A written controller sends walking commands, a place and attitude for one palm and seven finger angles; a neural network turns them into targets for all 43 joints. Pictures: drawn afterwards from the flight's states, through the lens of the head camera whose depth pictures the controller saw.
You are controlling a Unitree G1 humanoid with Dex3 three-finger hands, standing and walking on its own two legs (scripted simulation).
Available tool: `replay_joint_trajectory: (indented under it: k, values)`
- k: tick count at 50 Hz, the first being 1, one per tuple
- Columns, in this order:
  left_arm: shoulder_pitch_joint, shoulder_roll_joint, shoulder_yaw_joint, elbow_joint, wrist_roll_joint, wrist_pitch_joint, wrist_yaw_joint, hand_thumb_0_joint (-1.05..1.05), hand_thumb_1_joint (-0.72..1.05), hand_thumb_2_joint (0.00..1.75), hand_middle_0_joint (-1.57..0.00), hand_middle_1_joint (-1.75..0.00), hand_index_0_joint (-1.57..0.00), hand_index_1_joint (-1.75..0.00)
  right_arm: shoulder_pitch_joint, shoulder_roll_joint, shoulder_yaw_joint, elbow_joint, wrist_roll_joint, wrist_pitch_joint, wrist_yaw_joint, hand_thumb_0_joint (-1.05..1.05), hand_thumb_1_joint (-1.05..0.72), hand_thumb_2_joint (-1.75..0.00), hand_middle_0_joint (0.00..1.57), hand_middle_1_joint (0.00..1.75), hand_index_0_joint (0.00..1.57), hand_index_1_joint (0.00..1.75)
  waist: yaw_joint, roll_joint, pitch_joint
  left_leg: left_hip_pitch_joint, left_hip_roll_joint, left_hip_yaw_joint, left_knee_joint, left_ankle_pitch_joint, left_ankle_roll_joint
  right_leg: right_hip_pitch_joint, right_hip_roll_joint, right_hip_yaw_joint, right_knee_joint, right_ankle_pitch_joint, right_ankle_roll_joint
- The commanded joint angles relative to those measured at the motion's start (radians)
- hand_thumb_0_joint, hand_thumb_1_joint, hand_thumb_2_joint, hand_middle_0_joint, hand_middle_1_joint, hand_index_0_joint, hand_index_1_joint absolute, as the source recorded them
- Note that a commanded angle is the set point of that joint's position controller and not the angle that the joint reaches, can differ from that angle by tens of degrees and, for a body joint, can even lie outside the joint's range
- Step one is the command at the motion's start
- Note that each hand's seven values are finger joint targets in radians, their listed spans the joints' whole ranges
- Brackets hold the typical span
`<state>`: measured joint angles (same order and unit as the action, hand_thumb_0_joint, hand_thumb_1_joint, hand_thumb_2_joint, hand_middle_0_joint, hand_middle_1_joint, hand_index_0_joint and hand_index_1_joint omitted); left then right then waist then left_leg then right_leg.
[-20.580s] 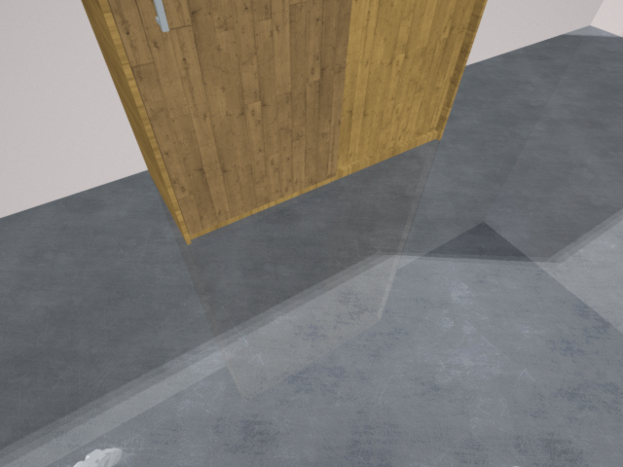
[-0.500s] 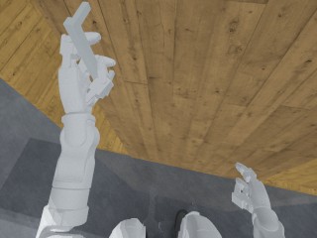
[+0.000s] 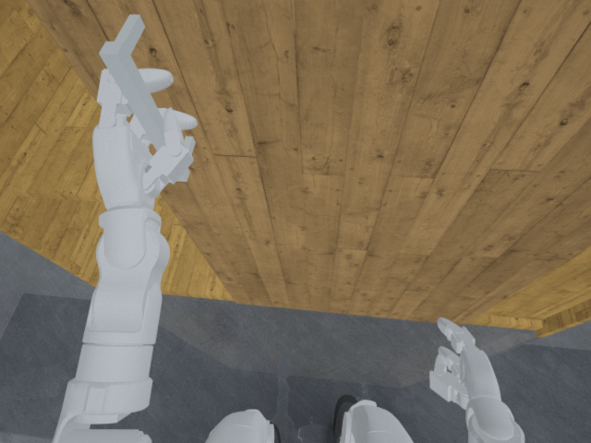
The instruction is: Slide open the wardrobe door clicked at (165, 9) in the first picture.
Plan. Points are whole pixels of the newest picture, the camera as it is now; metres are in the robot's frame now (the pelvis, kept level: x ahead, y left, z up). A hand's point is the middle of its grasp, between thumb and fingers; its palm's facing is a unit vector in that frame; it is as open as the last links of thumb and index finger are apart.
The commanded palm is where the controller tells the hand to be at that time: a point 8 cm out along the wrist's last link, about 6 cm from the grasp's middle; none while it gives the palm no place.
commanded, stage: step sideways, sliding the door along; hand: left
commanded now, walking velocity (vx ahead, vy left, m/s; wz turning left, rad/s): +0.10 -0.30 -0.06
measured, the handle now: (160, 111) +0.43 +0.19 +0.18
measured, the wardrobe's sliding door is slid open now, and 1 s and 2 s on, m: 0.47 0.50 0.50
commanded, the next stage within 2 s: stop walking and hold the door there in 0.50 s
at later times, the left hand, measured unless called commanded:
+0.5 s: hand (222, 148) +0.39 +0.11 +0.17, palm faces +0.50 -0.86 -0.10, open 6.6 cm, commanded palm +0.34 +0.08 +0.18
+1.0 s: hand (215, 147) +0.39 +0.12 +0.17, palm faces +0.60 -0.77 -0.21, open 6.6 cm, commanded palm +0.34 +0.13 +0.16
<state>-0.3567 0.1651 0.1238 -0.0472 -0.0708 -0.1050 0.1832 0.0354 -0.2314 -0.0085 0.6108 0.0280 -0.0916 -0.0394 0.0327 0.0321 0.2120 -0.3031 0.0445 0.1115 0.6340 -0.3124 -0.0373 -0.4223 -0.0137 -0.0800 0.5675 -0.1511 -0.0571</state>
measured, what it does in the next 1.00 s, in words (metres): steps to the right: left foot, then right foot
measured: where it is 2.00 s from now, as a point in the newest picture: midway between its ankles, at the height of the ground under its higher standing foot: outside the picture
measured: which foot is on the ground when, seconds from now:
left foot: up 0.00-0.00, down 0.02-0.32, up 0.34-0.44, down 0.46-0.70, up 0.72-0.96, down 0.98-1.00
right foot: down 0.00-0.00, up 0.02-0.28, down 0.30-0.46, up 0.48-0.68, down 0.70-1.00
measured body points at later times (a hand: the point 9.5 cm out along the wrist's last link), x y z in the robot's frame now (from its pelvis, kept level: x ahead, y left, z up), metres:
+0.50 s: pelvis -0.02 -0.15 +0.00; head +0.07 -0.16 +0.44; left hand +0.35 +0.15 +0.18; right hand +0.16 -0.40 -0.11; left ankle -0.03 +0.01 -0.73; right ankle +0.00 -0.27 -0.71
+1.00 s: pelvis -0.01 -0.21 +0.00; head +0.02 -0.22 +0.45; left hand +0.35 +0.15 +0.18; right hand +0.14 -0.51 -0.09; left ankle +0.02 -0.12 -0.73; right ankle +0.04 -0.33 -0.73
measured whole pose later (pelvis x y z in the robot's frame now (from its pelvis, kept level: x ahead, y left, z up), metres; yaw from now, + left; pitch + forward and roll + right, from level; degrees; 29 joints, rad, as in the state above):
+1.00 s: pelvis -0.01 -0.21 +0.00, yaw -3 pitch +0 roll -1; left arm -0.47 0.52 0.50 0.55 -0.02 -0.08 0.17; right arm 0.17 -0.34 -0.01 0.67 0.05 -0.08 -0.09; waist -0.01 0.03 0.07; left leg -0.30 0.01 0.08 0.59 -0.26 0.01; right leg -0.35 -0.01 -0.08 0.59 -0.23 -0.02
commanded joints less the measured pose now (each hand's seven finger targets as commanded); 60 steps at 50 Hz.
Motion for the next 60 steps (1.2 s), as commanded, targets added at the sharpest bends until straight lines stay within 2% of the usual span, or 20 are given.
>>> replay_joint_trajectory:
  k: [1,8,13,17,19,21,23,26,30,31,32,33,34,35,36,44,47,49,51,60]
  values:
    - [-0.444,0.084,-0.162,-0.352,0.042,-0.164,-0.106,0.00,0.90,0.90,-0.45,-1.40,-0.45,-1.40,0.008,-0.110,-0.066,-0.169,-0.003,-0.022,0.021,0.00,-0.90,-0.90,0.20,0.30,0.20,0.30,-0.030,0.211,-0.640,0.588,0.565,-0.426,-0.205,1.078,0.260,-0.153,-0.016,0.149,0.469,-0.413,0.073]
    - [-0.540,-0.022,-0.244,-0.251,0.027,-0.088,-0.129,0.00,0.90,0.90,-0.45,-1.40,-0.45,-1.40,0.046,-0.118,-0.075,-0.155,-0.001,-0.050,0.034,0.00,-0.90,-0.90,0.20,0.30,0.20,0.30,-0.053,0.264,-0.518,0.447,0.386,-0.051,-0.143,0.875,0.125,-0.030,-0.003,0.017,0.272,-0.234,0.086]
    - [-0.549,0.027,-0.211,-0.195,0.020,-0.089,-0.108,0.00,0.90,0.90,-0.45,-1.40,-0.45,-1.40,0.071,-0.119,-0.065,-0.154,0.028,-0.080,0.032,0.00,-0.90,-0.90,0.20,0.30,0.20,0.30,-0.064,0.306,-0.512,0.400,0.287,-0.005,-0.028,0.803,0.108,0.207,0.042,-0.064,-0.112,-0.001,0.091]
    - [-0.479,0.228,-0.056,-0.172,0.025,-0.093,-0.067,0.00,0.90,0.90,-0.45,-1.40,-0.45,-1.40,0.074,-0.075,-0.056,-0.131,0.036,-0.073,-0.011,0.00,-0.90,-0.90,0.20,0.30,0.20,0.30,-0.031,-0.227,-0.611,-0.036,0.043,-0.006,0.286,-0.186,-0.022,0.531,-0.269,0.195,-0.020,1.127,-0.062]
    - [-0.502,0.208,-0.044,-0.222,0.030,-0.099,-0.057,0.00,0.90,0.90,-0.45,-1.40,-0.45,-1.40,0.056,-0.049,-0.028,-0.112,0.028,-0.075,-0.033,0.00,-0.90,-0.90,0.20,0.30,0.20,0.30,-0.038,-0.208,-0.585,-0.092,0.045,-0.062,0.176,-0.272,0.006,0.556,-0.285,0.181,0.026,1.189,-0.074]
    - [-0.519,0.203,-0.048,-0.250,0.009,-0.109,-0.043,0.00,0.90,0.90,-0.45,-1.40,-0.45,-1.40,0.057,-0.070,-0.026,-0.087,0.027,-0.072,-0.048,0.00,-0.90,-0.90,0.20,0.30,0.20,0.30,-0.077,-0.107,-0.593,0.180,0.150,-0.056,-0.143,0.295,0.023,0.399,-0.205,0.068,0.155,0.938,0.002]
    - [-0.529,0.133,-0.078,-0.267,-0.004,-0.108,-0.086,0.00,0.90,0.90,-0.45,-1.40,-0.45,-1.40,0.068,-0.138,-0.078,-0.116,0.011,-0.059,-0.005,0.00,-0.90,-0.90,0.20,0.30,0.20,0.30,-0.049,0.164,-0.695,0.661,0.491,-0.334,-0.146,1.400,0.202,-0.060,-0.003,0.074,0.331,-0.318,0.092]
    - [-0.633,0.139,-0.077,-0.261,0.023,-0.096,-0.088,0.00,0.90,0.90,-0.45,-1.40,-0.45,-1.40,0.064,-0.125,-0.082,-0.120,0.012,-0.080,0.032,0.00,-0.90,-0.90,0.20,0.30,0.20,0.30,-0.052,0.389,-0.581,0.685,0.430,-0.178,-0.096,1.240,0.198,-0.130,0.000,0.079,0.293,-0.324,0.078]
    - [-0.579,0.194,-0.049,-0.161,0.022,-0.068,-0.092,0.00,0.90,0.90,-0.45,-1.40,-0.45,-1.40,0.075,-0.136,-0.083,-0.143,0.017,-0.080,0.042,0.00,-0.90,-0.90,0.20,0.30,0.20,0.30,-0.055,0.370,-0.538,0.544,0.361,-0.044,-0.104,1.042,0.110,0.055,0.042,-0.006,0.114,-0.161,0.076]
    - [-0.348,0.769,0.502,0.235,0.058,-0.067,-0.048,0.00,0.90,0.90,-0.45,-1.40,-0.45,-1.40,0.139,-0.221,-0.101,-0.064,0.005,-0.053,0.017,0.00,-0.90,-0.90,0.20,0.30,0.20,0.30,-0.029,0.370,-0.521,0.499,0.344,0.014,-0.122,0.998,0.099,0.051,0.059,-0.029,0.093,-0.148,0.094]
    - [-0.337,0.647,0.366,0.230,0.064,-0.068,-0.067,0.00,0.90,0.90,-0.45,-1.40,-0.45,-1.40,0.153,-0.187,-0.082,-0.103,0.015,-0.040,0.023,0.00,-0.90,-0.90,0.20,0.30,0.20,0.30,-0.018,0.358,-0.523,0.428,0.317,0.004,-0.004,0.945,0.080,0.140,0.044,-0.019,-0.050,-0.071,0.081]
    - [-0.416,0.614,0.322,0.145,0.067,-0.091,-0.082,0.00,0.90,0.90,-0.45,-1.40,-0.45,-1.40,0.123,-0.176,-0.071,-0.114,0.028,-0.043,0.029,0.00,-0.90,-0.90,0.20,0.30,0.20,0.30,-0.013,0.332,-0.538,0.380,0.247,0.057,0.121,0.808,0.074,0.231,0.025,-0.030,-0.166,0.127,0.077]
    - [-0.418,0.699,0.382,0.177,0.079,-0.105,-0.075,0.00,0.90,0.90,-0.45,-1.40,-0.45,-1.40,0.113,-0.145,-0.067,-0.111,0.036,-0.041,0.021,0.00,-0.90,-0.90,0.20,0.30,0.20,0.30,-0.019,0.119,-0.578,0.173,0.135,0.079,0.314,0.412,0.053,0.410,-0.103,0.077,-0.150,0.583,0.032]
    - [-0.361,0.772,0.451,0.236,0.078,-0.101,-0.064,0.00,0.90,0.90,-0.45,-1.40,-0.45,-1.40,0.057,-0.116,-0.057,-0.130,0.028,-0.042,0.001,0.00,-0.90,-0.90,0.20,0.30,0.20,0.30,0.001,-0.148,-0.594,-0.112,0.004,0.025,0.508,-0.298,0.002,0.541,-0.314,0.306,-0.071,1.091,-0.079]
    - [-0.224,0.771,0.476,0.372,0.063,-0.056,-0.057,0.00,0.90,0.90,-0.45,-1.40,-0.45,-1.40,0.077,-0.144,-0.056,-0.120,0.027,-0.046,-0.015,0.00,-0.90,-0.90,0.20,0.30,0.20,0.30,0.006,-0.167,-0.575,-0.192,-0.008,-0.115,0.583,-0.389,0.001,0.515,-0.388,0.340,-0.044,1.156,-0.122]
    - [-0.367,0.744,0.491,0.359,0.066,-0.083,-0.009,0.00,0.90,0.90,-0.45,-1.40,-0.45,-1.40,0.069,-0.160,-0.018,-0.051,0.020,-0.042,-0.051,0.00,-0.90,-0.90,0.20,0.30,0.20,0.30,-0.019,-0.197,-0.593,-0.055,-0.032,-0.080,0.153,-0.138,0.009,0.422,-0.305,0.227,-0.066,0.778,-0.093]
    - [-0.398,0.681,0.405,0.321,0.063,-0.092,-0.014,0.00,0.90,0.90,-0.45,-1.40,-0.45,-1.40,0.101,-0.184,-0.034,-0.052,0.019,-0.029,-0.060,0.00,-0.90,-0.90,0.20,0.30,0.20,0.30,-0.041,-0.028,-0.571,0.149,-0.004,-0.066,-0.169,0.173,0.015,0.311,-0.227,0.178,-0.042,0.469,-0.035]
    - [-0.427,0.610,0.312,0.236,0.051,-0.098,-0.028,0.00,0.90,0.90,-0.45,-1.40,-0.45,-1.40,0.098,-0.221,-0.046,-0.083,0.032,-0.029,-0.054,0.00,-0.90,-0.90,0.20,0.30,0.20,0.30,-0.019,0.238,-0.540,0.255,0.262,-0.271,-0.223,0.651,0.124,0.133,-0.070,0.090,0.024,-0.050,0.056]
    - [-0.389,0.563,0.255,0.257,0.057,-0.079,-0.040,0.00,0.90,0.90,-0.45,-1.40,-0.45,-1.40,0.106,-0.191,-0.034,-0.093,0.016,-0.032,-0.043,0.00,-0.90,-0.90,0.20,0.30,0.20,0.30,-0.017,0.355,-0.500,0.283,0.300,-0.298,-0.276,0.741,0.174,0.034,0.000,0.057,0.198,-0.369,0.055]
    - [-0.384,0.651,0.295,0.310,0.063,-0.019,-0.046,0.00,0.90,0.90,-0.45,-1.40,-0.45,-1.40,0.178,-0.215,-0.029,-0.071,0.006,-0.045,-0.051,0.00,-0.90,-0.90,0.20,0.30,0.20,0.30,-0.049,0.267,-0.476,0.314,0.217,-0.143,-0.251,0.644,0.118,0.108,0.011,-0.007,0.035,-0.198,0.072]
